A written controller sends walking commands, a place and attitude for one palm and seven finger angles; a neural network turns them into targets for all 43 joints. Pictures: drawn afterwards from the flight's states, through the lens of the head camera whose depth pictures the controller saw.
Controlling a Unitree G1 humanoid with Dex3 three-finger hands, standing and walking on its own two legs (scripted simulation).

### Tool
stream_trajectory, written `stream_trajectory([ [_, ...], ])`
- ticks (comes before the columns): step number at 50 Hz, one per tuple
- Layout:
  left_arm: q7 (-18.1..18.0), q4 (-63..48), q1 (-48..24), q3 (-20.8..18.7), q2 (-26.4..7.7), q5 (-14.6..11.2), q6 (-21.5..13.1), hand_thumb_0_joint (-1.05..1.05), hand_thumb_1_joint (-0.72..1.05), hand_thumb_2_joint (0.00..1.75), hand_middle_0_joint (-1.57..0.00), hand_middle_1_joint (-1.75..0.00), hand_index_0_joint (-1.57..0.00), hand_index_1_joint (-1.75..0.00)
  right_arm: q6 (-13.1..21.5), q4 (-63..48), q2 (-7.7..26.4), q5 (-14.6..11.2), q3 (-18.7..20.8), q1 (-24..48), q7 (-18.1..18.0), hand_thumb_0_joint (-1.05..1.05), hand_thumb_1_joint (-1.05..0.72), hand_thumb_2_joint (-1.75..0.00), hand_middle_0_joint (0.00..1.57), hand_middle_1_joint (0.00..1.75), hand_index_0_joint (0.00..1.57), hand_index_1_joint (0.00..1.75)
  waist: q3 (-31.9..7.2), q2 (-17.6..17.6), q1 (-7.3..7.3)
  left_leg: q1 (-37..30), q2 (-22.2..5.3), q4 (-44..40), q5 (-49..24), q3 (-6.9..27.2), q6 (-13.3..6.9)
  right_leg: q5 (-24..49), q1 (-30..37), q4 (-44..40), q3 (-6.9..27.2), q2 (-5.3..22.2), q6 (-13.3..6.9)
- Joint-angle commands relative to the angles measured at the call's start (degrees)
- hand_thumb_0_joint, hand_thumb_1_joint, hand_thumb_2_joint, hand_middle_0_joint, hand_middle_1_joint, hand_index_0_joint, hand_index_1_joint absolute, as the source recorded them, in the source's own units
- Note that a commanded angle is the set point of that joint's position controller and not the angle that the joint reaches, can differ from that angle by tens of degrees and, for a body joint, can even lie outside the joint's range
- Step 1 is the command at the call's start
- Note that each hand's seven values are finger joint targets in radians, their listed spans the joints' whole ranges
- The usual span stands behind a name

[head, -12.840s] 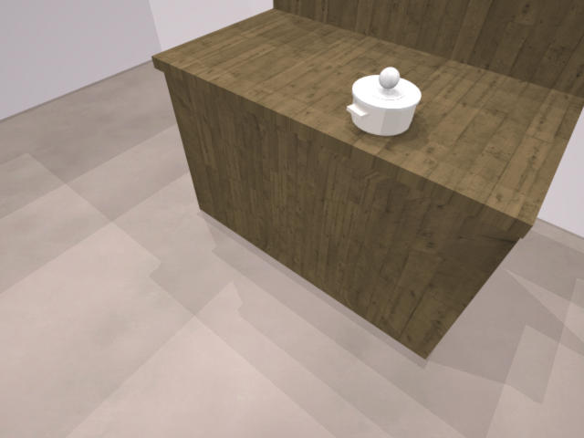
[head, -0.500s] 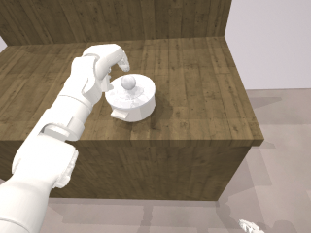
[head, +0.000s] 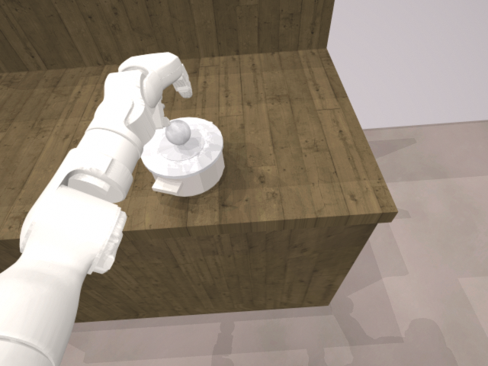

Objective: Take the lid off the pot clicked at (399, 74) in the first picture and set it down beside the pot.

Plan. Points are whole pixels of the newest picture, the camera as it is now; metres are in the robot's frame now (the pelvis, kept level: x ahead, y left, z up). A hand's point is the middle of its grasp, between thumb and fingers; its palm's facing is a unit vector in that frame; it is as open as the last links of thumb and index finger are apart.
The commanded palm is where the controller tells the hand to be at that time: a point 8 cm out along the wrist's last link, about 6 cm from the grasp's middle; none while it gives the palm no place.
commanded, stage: move the open hand above the knob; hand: left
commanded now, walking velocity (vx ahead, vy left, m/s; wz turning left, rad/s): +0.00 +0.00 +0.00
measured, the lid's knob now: (178, 132) +0.52 +0.10 +0.09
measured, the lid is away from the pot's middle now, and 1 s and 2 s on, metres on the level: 0.00 0.00 0.00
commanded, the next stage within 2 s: lower the open fingers around the knob in 0.40 s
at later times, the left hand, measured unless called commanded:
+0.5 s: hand (164, 107) +0.49 +0.10 +0.18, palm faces -0.28 -0.04 -0.96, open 10.1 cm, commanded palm +0.48 +0.11 +0.24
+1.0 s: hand (166, 123) +0.49 +0.11 +0.14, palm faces -0.36 -0.05 -0.93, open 10.2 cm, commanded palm +0.50 +0.11 +0.20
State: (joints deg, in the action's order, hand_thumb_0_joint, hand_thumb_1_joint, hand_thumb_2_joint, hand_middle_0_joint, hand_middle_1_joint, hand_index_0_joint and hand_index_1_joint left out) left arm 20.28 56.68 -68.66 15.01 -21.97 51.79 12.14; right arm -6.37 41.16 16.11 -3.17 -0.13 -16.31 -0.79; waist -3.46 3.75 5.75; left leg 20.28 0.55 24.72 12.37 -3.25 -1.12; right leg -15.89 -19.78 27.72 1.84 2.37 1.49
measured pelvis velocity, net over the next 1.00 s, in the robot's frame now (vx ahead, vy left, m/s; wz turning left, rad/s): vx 0.00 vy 0.00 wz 0.00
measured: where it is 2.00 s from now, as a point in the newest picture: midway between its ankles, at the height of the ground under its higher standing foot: outside the picture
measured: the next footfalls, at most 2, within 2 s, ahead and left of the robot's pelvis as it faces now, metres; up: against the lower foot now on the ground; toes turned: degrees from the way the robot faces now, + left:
none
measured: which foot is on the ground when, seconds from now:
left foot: down 0.00-1.00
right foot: down 0.00-1.00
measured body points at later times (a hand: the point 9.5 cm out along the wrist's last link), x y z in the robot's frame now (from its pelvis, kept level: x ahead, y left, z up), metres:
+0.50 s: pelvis +0.00 +0.00 +0.00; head +0.04 -0.03 +0.45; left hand +0.50 +0.10 +0.23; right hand +0.08 -0.26 -0.14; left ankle -0.01 +0.11 -0.74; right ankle -0.03 -0.14 -0.74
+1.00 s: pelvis +0.00 +0.00 +0.00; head +0.05 -0.02 +0.44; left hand +0.51 +0.11 +0.19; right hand +0.05 -0.27 -0.14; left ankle -0.01 +0.11 -0.74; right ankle -0.03 -0.14 -0.74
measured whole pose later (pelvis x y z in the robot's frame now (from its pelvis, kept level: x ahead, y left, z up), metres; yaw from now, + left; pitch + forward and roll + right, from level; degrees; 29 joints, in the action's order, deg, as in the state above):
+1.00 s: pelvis +0.00 +0.00 +0.00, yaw +0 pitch +9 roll +1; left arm 19.4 61.9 -68.9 16.1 -20.9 51.8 12.1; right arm -5.5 41.4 16.0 -3.4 0.0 -16.4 -1.6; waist -3.8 2.8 6.7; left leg 22.8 0.3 26.4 13.1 -3.0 -1.1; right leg -16.1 -21.8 28.5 1.6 2.1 1.4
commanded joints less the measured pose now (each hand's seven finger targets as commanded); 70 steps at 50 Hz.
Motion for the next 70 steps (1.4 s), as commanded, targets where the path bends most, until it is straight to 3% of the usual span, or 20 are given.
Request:
stream_trajectory([
  [1, -2.57, -7.55, -30.89, -1.37, -9.55, 0.90, 1.45, 0.00, -0.34, 1.53, -0.84, -0.08, -0.84, -0.08, 1.50, -5.54, 7.32, -0.22, 2.06, 1.15, -0.09, 0.00, -0.90, -0.90, 0.20, 0.30, 0.20, 0.30, -21.09, -7.56, -0.13, -15.46, 2.15, 0.99, -20.65, 0.92, -2.96, 23.47, 2.35, -1.82, -4.23, -4.17, -2.53],
  [2, -2.76, -10.08, -32.22, -3.51, -11.99, 0.50, 1.15, 0.00, -0.34, 1.53, -0.84, -0.08, -0.84, -0.08, 1.81, -5.87, 7.35, -0.09, 2.07, 1.31, -0.05, 0.00, -0.90, -0.90, 0.20, 0.30, 0.20, 0.30, -23.13, -6.56, -0.77, -16.40, 2.23, 1.12, -21.06, 1.09, -3.04, 23.99, 3.57, -1.64, -3.98, -4.07, -2.57],
  [4, -2.57, -12.88, -34.31, -2.22, -11.31, 0.99, 0.21, 0.00, -0.34, 1.53, -0.84, -0.08, -0.84, -0.08, 1.99, -6.42, 7.03, -0.05, 2.14, 1.70, -0.12, 0.00, -0.90, -0.90, 0.20, 0.30, 0.20, 0.30, -26.04, -4.97, -0.36, -18.35, 2.22, 1.74, -22.55, 1.30, -3.10, 24.63, 3.79, -1.35, -3.75, -3.86, -2.68],
  [6, -2.55, -9.82, -32.96, -0.63, -8.99, 1.15, 1.06, 0.00, -0.34, 1.53, -0.84, -0.08, -0.84, -0.08, 1.73, -5.73, 6.88, -0.22, 2.04, 1.77, -0.10, 0.00, -0.90, -0.90, 0.20, 0.30, 0.20, 0.30, -23.10, -6.07, 0.09, -17.62, 2.05, 1.80, -22.46, 1.46, -2.96, 23.58, 1.90, -1.45, -4.12, -4.06, -2.67],
  [15, -3.11, -10.69, -35.94, -0.83, -9.20, 1.00, 1.19, 0.00, -0.34, 1.53, -0.84, -0.08, -0.84, -0.08, 2.19, -5.90, 6.56, -0.13, 1.69, 2.11, -0.61, 0.00, -0.90, -0.90, 0.20, 0.30, 0.20, 0.30, -24.72, -5.86, 0.23, -17.69, 2.26, 1.68, -20.45, 1.41, -2.87, 23.30, 2.44, -1.23, -4.03, -3.81, -2.84],
  [19, -3.07, -5.74, -33.97, -1.20, -9.46, 1.13, 2.53, 0.00, -0.34, 1.53, -0.84, -0.08, -0.84, -0.08, 1.50, -5.60, 7.02, -0.26, 1.48, 2.21, -0.79, 0.00, -0.90, -0.90, 0.20, 0.30, 0.20, 0.30, -21.39, -7.89, 0.53, -14.32, 2.31, 1.05, -16.54, 0.92, -2.81, 21.64, 2.10, -1.65, -4.05, -3.82, -2.83],
  [22, -3.09, -10.34, -37.22, -2.05, -11.16, 1.31, 1.57, 0.00, -0.34, 1.53, -0.84, -0.08, -0.84, -0.08, 2.16, -6.55, 6.54, -0.12, 1.30, 2.89, -1.07, 0.00, -0.90, -0.90, 0.20, 0.30, 0.20, 0.30, -26.08, -5.94, -0.01, -16.75, 2.54, 1.65, -19.21, 1.24, -2.91, 24.08, 4.01, -0.97, -3.55, -3.61, -2.81],
  [26, -2.15, -2.44, -33.11, -0.60, -8.81, 1.27, 3.91, 0.00, -0.34, 1.53, -0.84, -0.08, -0.84, -0.08, 1.40, -5.37, 6.95, -0.24, 1.40, 2.67, -0.79, 0.00, -0.90, -0.90, 0.20, 0.30, 0.20, 0.30, -21.89, -6.62, 0.03, -14.28, 2.89, 1.27, -16.45, 1.10, -2.83, 22.30, 2.40, -1.18, -3.95, -3.84, -2.88],
  [30, -0.37, -7.06, -35.55, -0.21, -8.84, 0.96, 3.54, 0.00, -0.34, 1.53, -0.84, -0.08, -0.84, -0.08, 1.59, -6.25, 6.99, -0.18, 1.56, 2.39, -1.10, 0.00, -0.90, -0.90, 0.20, 0.30, 0.20, 0.30, -23.91, -7.85, 0.72, -15.02, 3.11, 1.53, -16.80, 0.73, -3.34, 24.38, 3.86, -1.64, -3.63, -3.61, -2.60],
  [34, -0.01, -3.86, -31.58, -2.41, -11.55, 0.87, 2.50, 0.00, -0.34, 1.53, -0.84, -0.08, -0.84, -0.08, 1.48, -5.85, 7.72, -0.27, 1.72, 1.30, -1.57, 0.00, -0.90, -0.90, 0.20, 0.30, 0.20, 0.30, -21.09, -10.07, 0.78, -12.69, 2.99, 1.50, -15.48, 0.40, -3.58, 24.09, 3.72, -2.09, -3.59, -3.79, -2.53],
  [38, -0.99, -8.49, -35.16, -0.46, -9.62, 0.72, 0.48, 0.00, -0.34, 1.53, -0.84, -0.08, -0.84, -0.08, 2.11, -6.29, 7.12, -0.32, 2.08, 0.81, -1.56, 0.00, -0.90, -0.90, 0.20, 0.30, 0.20, 0.30, -23.37, -6.62, 1.28, -15.24, 2.66, 1.96, -16.51, 0.73, -3.44, 22.93, 2.47, -1.97, -3.78, -3.79, -2.75],
  [44, -2.95, -6.82, -34.41, -2.58, -12.20, 1.44, -0.23, 0.00, -0.34, 1.53, -0.84, -0.08, -0.84, -0.08, 2.53, -5.38, 7.49, -0.24, 2.26, -0.78, -1.67, 0.00, -0.90, -0.90, 0.20, 0.30, 0.20, 0.30, -25.29, -5.31, 1.33, -15.67, 2.29, 2.28, -17.63, 0.87, -3.33, 23.17, 2.11, -1.55, -3.72, -4.00, -2.86],
  [45, -3.08, -6.80, -34.81, -0.85, -10.00, 1.47, -0.20, 0.00, -0.34, 1.53, -0.84, -0.08, -0.84, -0.08, 2.64, -5.20, 7.26, -0.31, 2.30, -0.73, -1.55, 0.00, -0.90, -0.90, 0.20, 0.30, 0.20, 0.30, -25.09, -4.29, 1.67, -16.44, 2.16, 2.40, -18.36, 0.99, -3.21, 22.97, 0.90, -1.42, -3.92, -4.06, -2.89],
  [48, -3.43, -4.67, -32.12, -1.57, -9.62, 0.85, -0.22, 0.00, -0.34, 1.53, -0.84, -0.08, -0.84, -0.08, 2.70, -4.73, 7.54, -0.03, 2.73, -1.68, -1.31, 0.00, -0.90, -0.90, 0.20, 0.30, 0.20, 0.30, -24.52, -5.05, 1.60, -16.03, 1.94, 2.75, -19.72, 1.02, -3.22, 23.28, 0.61, -1.63, -4.19, -4.19, -2.97],
  [49, -3.62, -5.11, -32.01, -3.39, -11.94, 1.06, -0.20, 0.00, -0.34, 1.53, -0.84, -0.08, -0.84, -0.08, 2.60, -4.57, 7.79, -0.04, 2.73, -1.84, -1.23, 0.00, -0.90, -0.90, 0.20, 0.30, 0.20, 0.30, -25.26, -5.78, 1.38, -15.97, 1.83, 2.90, -20.07, 0.95, -3.27, 24.32, 1.44, -1.29, -4.01, -4.15, -2.84],
  [53, -3.75, -7.03, -32.38, -0.61, -8.18, 0.78, -0.88, 0.00, -0.34, 1.53, -0.84, -0.08, -0.84, -0.08, 2.69, -4.98, 7.31, -0.06, 3.01, -1.55, -1.00, 0.00, -0.90, -0.90, 0.20, 0.30, 0.20, 0.30, -26.02, -4.29, 1.64, -17.39, 1.59, 3.54, -23.13, 1.05, -3.26, 24.78, 0.24, -1.14, -4.18, -4.17, -2.92],
  [61, -5.28, -5.03, -29.92, -0.66, -7.40, 1.05, -0.93, 0.00, -0.34, 1.53, -0.84, -0.08, -0.84, -0.08, 1.98, -4.33, 7.24, 0.00, 3.09, -1.70, -0.51, 0.00, -0.90, -0.90, 0.20, 0.30, 0.20, 0.30, -25.16, -4.62, 1.72, -17.04, 1.31, 4.02, -23.19, 1.26, -3.00, 23.68, -1.47, -0.54, -4.44, -4.44, -2.89],
  [64, -6.09, -3.67, -29.23, -3.00, -10.25, 1.03, -0.61, 0.00, -0.34, 1.53, -0.84, -0.08, -0.84, -0.08, 1.54, -3.97, 7.68, 0.08, 3.01, -1.93, -0.72, 0.00, -0.90, -0.90, 0.20, 0.30, 0.20, 0.30, -24.10, -7.01, 1.71, -13.86, 1.45, 3.55, -19.78, 0.58, -3.12, 24.08, 0.05, -0.58, -4.30, -4.41, -2.81],
  [69, -6.94, -5.64, -27.09, -4.55, -12.10, 1.91, -1.05, 0.00, -0.34, 1.53, -0.84, -0.08, -0.84, -0.08, 1.50, -4.64, 7.18, 0.24, 3.19, -1.65, -0.77, 0.00, -0.90, -0.90, 0.20, 0.30, 0.20, 0.30, -28.07, -5.30, 0.85, -15.15, 1.31, 4.52, -24.41, 0.33, -3.15, 28.08, 2.60, 0.13, -3.86, -4.05, -2.82],
  [70, -6.88, -4.42, -25.89, -2.59, -9.54, 1.86, -0.61, 0.00, -0.34, 1.53, -0.84, -0.08, -0.84, -0.08, 1.22, -4.72, 7.01, 0.10, 3.11, -1.32, -0.60, 0.00, -0.90, -0.90, 0.20, 0.30, 0.20, 0.30, -26.17, -6.34, 1.09, -14.14, 1.32, 4.46, -23.53, 0.18, -3.13, 27.47, 1.69, 0.01, -4.16, -4.19, -2.72],
])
